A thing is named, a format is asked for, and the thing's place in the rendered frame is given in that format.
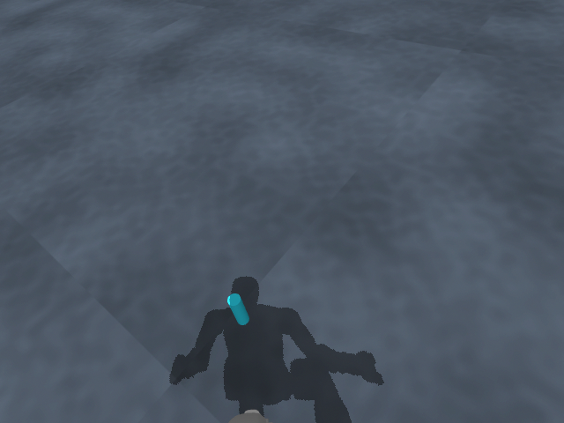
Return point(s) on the can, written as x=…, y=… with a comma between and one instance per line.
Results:
x=235, y=303

